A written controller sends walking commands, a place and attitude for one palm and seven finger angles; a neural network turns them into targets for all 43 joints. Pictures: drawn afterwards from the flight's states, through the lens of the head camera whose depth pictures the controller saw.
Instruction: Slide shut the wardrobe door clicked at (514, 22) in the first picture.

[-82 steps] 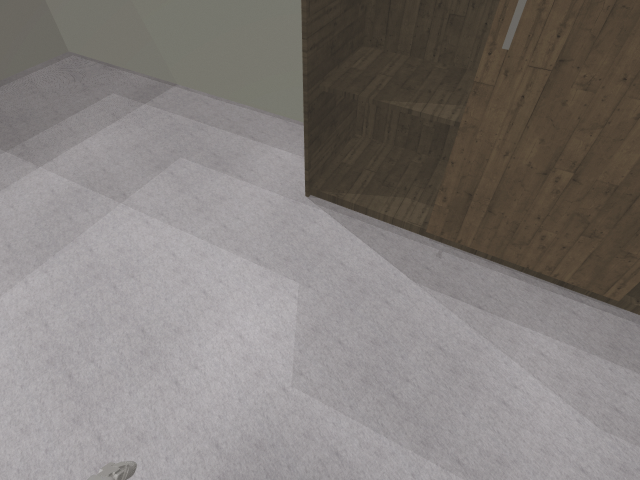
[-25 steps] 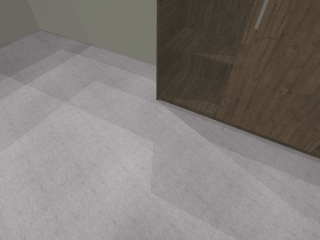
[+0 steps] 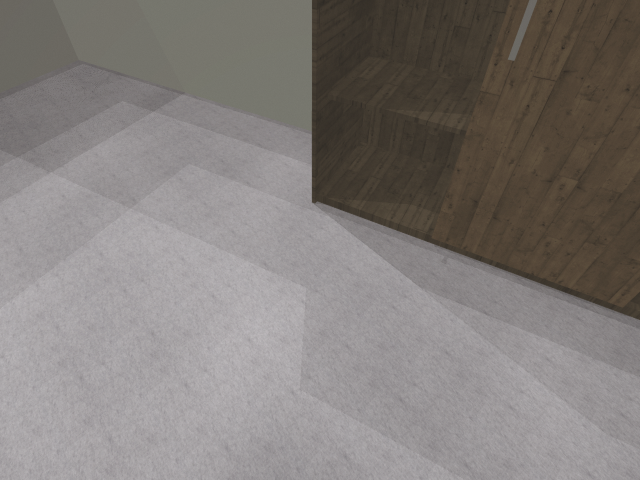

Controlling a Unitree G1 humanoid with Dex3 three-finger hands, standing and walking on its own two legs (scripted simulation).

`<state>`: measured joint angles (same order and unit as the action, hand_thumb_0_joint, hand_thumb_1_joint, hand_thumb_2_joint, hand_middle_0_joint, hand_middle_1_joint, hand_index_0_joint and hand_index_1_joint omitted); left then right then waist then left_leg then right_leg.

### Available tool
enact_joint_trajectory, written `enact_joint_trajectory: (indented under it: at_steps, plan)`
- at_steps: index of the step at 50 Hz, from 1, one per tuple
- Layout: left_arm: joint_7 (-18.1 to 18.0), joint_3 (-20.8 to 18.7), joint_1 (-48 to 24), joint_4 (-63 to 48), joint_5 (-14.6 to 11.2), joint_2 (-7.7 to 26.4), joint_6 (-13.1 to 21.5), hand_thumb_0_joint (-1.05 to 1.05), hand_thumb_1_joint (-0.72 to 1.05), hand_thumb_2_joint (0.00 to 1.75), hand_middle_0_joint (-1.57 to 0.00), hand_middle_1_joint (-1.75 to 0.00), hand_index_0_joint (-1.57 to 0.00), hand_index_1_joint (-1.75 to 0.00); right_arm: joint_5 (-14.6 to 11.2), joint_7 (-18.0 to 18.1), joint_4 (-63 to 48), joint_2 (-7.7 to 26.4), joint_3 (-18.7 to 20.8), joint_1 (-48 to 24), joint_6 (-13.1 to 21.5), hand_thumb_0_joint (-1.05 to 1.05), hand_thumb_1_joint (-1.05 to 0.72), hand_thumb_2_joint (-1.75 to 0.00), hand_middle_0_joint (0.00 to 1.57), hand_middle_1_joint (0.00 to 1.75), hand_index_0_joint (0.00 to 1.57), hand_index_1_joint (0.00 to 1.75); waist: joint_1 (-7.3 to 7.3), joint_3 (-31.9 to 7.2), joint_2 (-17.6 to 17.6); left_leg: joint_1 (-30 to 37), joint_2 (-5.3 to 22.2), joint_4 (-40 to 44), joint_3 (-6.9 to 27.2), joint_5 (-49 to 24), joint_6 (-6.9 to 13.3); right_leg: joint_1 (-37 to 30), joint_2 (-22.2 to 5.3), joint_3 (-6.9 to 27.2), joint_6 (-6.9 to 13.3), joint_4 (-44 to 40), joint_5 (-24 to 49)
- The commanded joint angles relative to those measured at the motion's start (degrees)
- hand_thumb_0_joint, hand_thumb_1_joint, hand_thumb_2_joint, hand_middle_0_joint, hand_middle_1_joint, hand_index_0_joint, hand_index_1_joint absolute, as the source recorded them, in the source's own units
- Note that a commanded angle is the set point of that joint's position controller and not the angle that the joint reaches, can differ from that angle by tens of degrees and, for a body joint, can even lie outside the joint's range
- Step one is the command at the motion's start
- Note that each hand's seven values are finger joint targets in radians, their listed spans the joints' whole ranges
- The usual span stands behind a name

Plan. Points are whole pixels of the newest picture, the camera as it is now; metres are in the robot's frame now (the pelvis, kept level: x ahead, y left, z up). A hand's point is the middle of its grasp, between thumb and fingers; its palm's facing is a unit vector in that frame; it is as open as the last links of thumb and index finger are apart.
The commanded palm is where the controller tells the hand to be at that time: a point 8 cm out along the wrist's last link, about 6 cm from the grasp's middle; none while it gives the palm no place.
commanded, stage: walk to a spot facing it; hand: right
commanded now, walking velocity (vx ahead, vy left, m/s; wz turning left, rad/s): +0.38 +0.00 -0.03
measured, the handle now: (525, 21) +1.16 -0.47 +0.14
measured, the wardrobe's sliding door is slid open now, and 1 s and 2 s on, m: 0.57 0.57 0.57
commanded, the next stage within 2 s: turn to face it in 1.02 s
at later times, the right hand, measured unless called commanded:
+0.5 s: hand (463, 470) +0.20 -0.20 -0.19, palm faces -0.03 +0.99 -0.15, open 7.3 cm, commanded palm none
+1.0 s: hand (430, 354) +0.38 -0.18 -0.18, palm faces +0.07 +0.98 -0.18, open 7.3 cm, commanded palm none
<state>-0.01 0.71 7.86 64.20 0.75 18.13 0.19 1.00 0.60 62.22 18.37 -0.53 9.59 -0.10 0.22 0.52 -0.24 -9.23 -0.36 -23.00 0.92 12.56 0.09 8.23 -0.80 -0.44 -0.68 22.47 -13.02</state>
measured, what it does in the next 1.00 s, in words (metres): walks ahead: left foot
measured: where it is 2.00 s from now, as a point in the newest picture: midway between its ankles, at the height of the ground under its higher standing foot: (327, 372)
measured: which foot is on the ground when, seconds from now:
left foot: down 0.00-0.22, up 0.24-0.62, down 0.64-1.00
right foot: down 0.00-0.62, up 0.64-1.00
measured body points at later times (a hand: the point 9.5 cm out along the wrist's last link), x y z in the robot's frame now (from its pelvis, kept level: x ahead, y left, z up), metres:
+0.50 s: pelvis +0.15 -0.03 -0.01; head +0.18 -0.04 +0.44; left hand -0.01 +0.15 -0.14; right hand +0.20 -0.26 -0.17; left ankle +0.24 +0.11 -0.69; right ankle +0.00 -0.12 -0.74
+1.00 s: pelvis +0.39 +0.00 -0.01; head +0.40 -0.01 +0.44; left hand +0.49 +0.24 -0.14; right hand +0.38 -0.23 -0.17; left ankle +0.34 +0.09 -0.74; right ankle +0.48 -0.14 -0.72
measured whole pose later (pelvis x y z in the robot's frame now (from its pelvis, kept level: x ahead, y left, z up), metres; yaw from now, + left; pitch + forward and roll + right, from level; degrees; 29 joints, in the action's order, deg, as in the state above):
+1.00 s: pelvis +0.39 +0.00 -0.01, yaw -1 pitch +0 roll +2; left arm 1.4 -3.3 8.9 57.2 1.3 10.4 1.9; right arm 1.7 0.4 61.7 10.1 2.6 18.8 4.1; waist 1.1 0.7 0.1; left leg -5.9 -0.7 -24.1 -10.4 18.2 2.2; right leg 29.0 -8.2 -5.1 -0.5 42.1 -12.6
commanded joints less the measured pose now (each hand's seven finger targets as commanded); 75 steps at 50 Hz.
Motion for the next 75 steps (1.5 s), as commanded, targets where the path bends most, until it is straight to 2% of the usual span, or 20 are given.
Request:
enact_joint_trajectory:
  at_steps: [1,9,10,12,13,20,25,29,30,32,33,39,48,52,54,58,61,70,72,75]
  plan:
    - [0.1,-1.4,2.7,-2.5,0.7,4.9,0.0,0.0,0.9,0.9,-0.2,-0.3,-0.2,-0.3,0.3,-0.7,-1.9,6.1,1.7,4.8,-0.2,0.0,-0.9,-0.9,0.2,0.3,0.2,0.3,0.57,6.1,-2.4,-5.1,6.3,6.2,9.0,22.6,2.7,8.4,-3.3,3.8,2.2,-0.9,-18.9]
    - [0.1,-2.3,9.2,-3.9,0.0,-0.4,2.5,0.0,0.9,0.9,-0.2,-0.3,-0.2,-0.3,0.1,-0.2,-2.5,4.9,4.0,10.7,2.0,0.0,-0.9,-0.9,0.2,0.3,0.2,0.3,-1.25,5.3,-5.9,-3.2,13.3,3.9,12.4,8.0,8.8,7.3,-2.8,-4.0,2.0,8.0,-9.3]
    - [0.0,-2.4,13.8,-2.4,0.0,-0.2,2.9,0.0,0.9,0.9,-0.2,-0.3,-0.2,-0.3,0.0,-0.3,-2.9,3.2,3.9,9.5,1.9,0.0,-0.9,-0.9,0.2,0.3,0.2,0.3,-3.26,4.6,-1.8,-8.8,9.3,-2.7,7.0,5.9,6.5,-1.5,-3.5,-2.0,2.9,2.4,-7.1]
    - [-1.2,-4.2,30.0,3.2,1.0,5.1,3.8,0.0,0.9,0.9,-0.2,-0.3,-0.2,-0.3,0.1,-0.4,-6.9,-2.3,2.6,1.7,2.6,0.0,-0.9,-0.9,0.2,0.3,0.2,0.3,-8.67,7.2,20.4,-32.3,-1.4,-34.7,-5.6,19.0,1.1,-17.0,-20.9,24.7,10.5,-9.7,10.0]
    - [-1.8,-3.3,31.2,3.9,0.6,2.4,3.7,0.0,0.9,0.9,-0.2,-0.3,-0.2,-0.3,0.3,-0.2,-7.8,-0.7,3.0,-1.1,3.0,0.0,-0.9,-0.9,0.2,0.3,0.2,0.3,-8.01,9.1,11.0,-36.3,2.3,-40.4,-1.3,18.1,1.8,-17.7,-23.7,25.7,13.8,-7.4,20.4]
    - [-2.6,-2.2,24.9,2.3,0.0,-4.1,5.7,0.0,0.9,0.9,-0.2,-0.3,-0.2,-0.3,0.4,-2.4,-6.7,-6.5,3.3,0.0,1.3,0.0,-0.9,-0.9,0.2,0.3,0.2,0.3,-1.57,10.4,7.4,-33.2,6.0,-39.2,-6.0,0.5,-0.2,-8.7,-12.8,2.7,8.6,-12.8,21.2]
    - [-2.9,-2.3,26.9,4.0,0.2,-4.2,5.5,0.0,0.9,0.9,-0.2,-0.3,-0.2,-0.3,-0.2,-2.6,-8.9,-7.7,3.0,-6.7,1.7,0.0,-0.9,-0.9,0.2,0.3,0.2,0.3,-2.43,10.3,8.6,-22.8,2.9,-18.5,-10.2,-4.1,1.6,-8.4,-11.9,-2.5,8.0,-12.7,32.7]
    - [-2.7,-3.8,24.1,4.1,0.0,-1.0,4.9,0.0,0.9,0.9,-0.2,-0.3,-0.2,-0.3,0.4,-1.6,-5.0,-4.5,4.3,7.7,2.5,0.0,-0.9,-0.9,0.2,0.3,0.2,0.3,4.48,0.5,7.3,-3.3,-1.4,-12.6,-11.1,-2.7,5.2,-10.7,-13.1,-5.2,6.7,6.9,50.9]
    - [-2.4,-3.9,22.8,3.5,-0.2,-1.1,4.8,0.0,0.9,0.9,-0.2,-0.3,-0.2,-0.3,0.8,-1.3,-2.6,-2.3,5.1,15.7,3.1,0.0,-0.9,-0.9,0.2,0.3,0.2,0.3,8.11,-2.7,5.8,8.9,-0.6,-9.2,-9.8,-5.2,5.9,-3.6,-11.2,-6.1,5.0,18.6,44.0]
    - [-1.6,-3.3,25.6,0.7,-1.2,-7.3,5.0,0.0,0.9,0.9,-0.2,-0.3,-0.2,-0.3,0.3,-0.1,-0.1,7.3,7.2,24.5,3.8,0.0,-0.9,-0.9,0.2,0.3,0.2,0.3,7.44,-12.0,-11.6,24.3,27.2,2.1,31.6,-3.9,17.0,22.3,0.8,-4.4,2.3,57.9,-17.9]
    - [-1.2,-3.7,21.0,-0.7,-1.3,-6.6,4.3,0.0,0.9,0.9,-0.2,-0.3,-0.2,-0.3,-0.6,0.1,-1.7,6.5,7.3,19.5,3.4,0.0,-0.9,-0.9,0.2,0.3,0.2,0.3,7.09,-8.5,-7.2,15.9,27.5,8.8,33.1,12.3,17.3,23.3,-2.6,1.7,3.8,62.9,-15.4]
    - [-0.1,-3.8,20.1,-1.6,0.9,-9.8,0.8,0.0,0.9,0.9,-0.2,-0.3,-0.2,-0.3,0.6,0.6,-4.2,-2.9,4.2,5.2,4.5,0.0,-0.9,-0.9,0.2,0.3,0.2,0.3,-3.64,2.8,-2.5,-14.6,17.0,12.7,4.3,7.8,9.3,18.2,-9.0,-0.3,1.0,45.8,-4.8]
    - [2.0,-3.7,1.2,-9.5,0.7,-7.7,2.3,0.0,0.9,0.9,-0.2,-0.3,-0.2,-0.3,0.6,-0.1,-1.8,-1.1,4.4,13.2,4.9,0.0,-0.9,-0.9,0.2,0.3,0.2,0.3,1.35,5.7,-3.7,-2.3,16.2,10.3,0.5,-3.3,8.8,19.1,-6.6,-5.7,0.7,18.4,0.8]
    - [1.1,-4.2,8.8,-6.9,1.0,-4.3,3.3,0.0,0.9,0.9,-0.2,-0.3,-0.2,-0.3,0.1,0.0,-1.4,-0.7,4.4,13.1,4.4,0.0,-0.9,-0.9,0.2,0.3,0.2,0.3,-3.47,1.8,-1.2,-1.6,12.5,-6.2,-5.5,-21.0,6.0,1.0,-2.5,-9.2,2.5,6.9,2.7]
    - [-0.1,-6.6,23.4,-3.6,1.6,6.6,3.7,0.0,0.9,0.9,-0.2,-0.3,-0.2,-0.3,-0.7,-0.7,-3.9,-5.4,3.5,14.2,4.6,0.0,-0.9,-0.9,0.2,0.3,0.2,0.3,-7.56,-8.1,19.6,-23.2,1.0,-40.4,-11.2,15.7,0.6,-21.8,-24.8,20.3,12.9,-1.8,14.9]
    - [-1.3,-4.1,11.7,-5.3,0.4,-1.3,3.9,0.0,0.9,0.9,-0.2,-0.3,-0.2,-0.3,0.2,-0.7,-4.2,-4.9,3.9,7.7,3.7,0.0,-0.9,-0.9,0.2,0.3,0.2,0.3,-2.45,2.9,5.2,-26.2,8.0,-47.3,-2.2,11.6,-0.2,-2.5,-20.8,10.7,11.9,-6.5,20.8]
    - [-1.4,-3.7,8.0,-5.4,0.1,-1.8,4.0,0.0,0.9,0.9,-0.2,-0.3,-0.2,-0.3,0.1,-0.4,-2.9,-7.5,3.4,12.3,1.9,0.0,-0.9,-0.9,0.2,0.3,0.2,0.3,0.75,-0.4,8.5,-16.7,7.2,-34.7,-4.5,10.1,-2.0,2.1,-14.6,0.9,10.3,-5.3,30.0]
    - [-0.6,-5.7,3.5,-8.5,0.3,1.2,0.5,0.0,0.9,0.9,-0.2,-0.3,-0.2,-0.3,0.0,0.1,-7.0,-3.5,5.2,12.2,1.4,0.0,-0.9,-0.9,0.2,0.3,0.2,0.3,3.44,-0.8,5.8,0.6,4.2,-5.8,-7.0,-4.2,-3.2,11.0,-9.5,3.8,6.1,6.9,10.3]
    - [-0.2,-5.0,7.5,-10.5,-0.1,-4.8,0.2,0.0,0.9,0.9,-0.2,-0.3,-0.2,-0.3,0.7,0.8,-7.7,6.5,6.9,15.5,2.1,0.0,-0.9,-0.9,0.2,0.3,0.2,0.3,3.75,-5.5,-19.5,11.4,28.1,4.7,16.7,-21.9,5.3,24.3,2.1,-3.8,-0.2,32.9,-23.2]
    - [-0.2,-5.6,6.0,-9.6,0.4,-2.6,-1.3,0.0,0.9,0.9,-0.2,-0.3,-0.2,-0.3,0.2,1.6,-10.1,2.5,6.0,7.0,1.6,0.0,-0.9,-0.9,0.2,0.3,0.2,0.3,1.4,-0.6,-11.5,0.7,25.4,5.7,9.2,-15.8,8.2,24.1,-2.9,1.4,-0.7,48.7,-16.6]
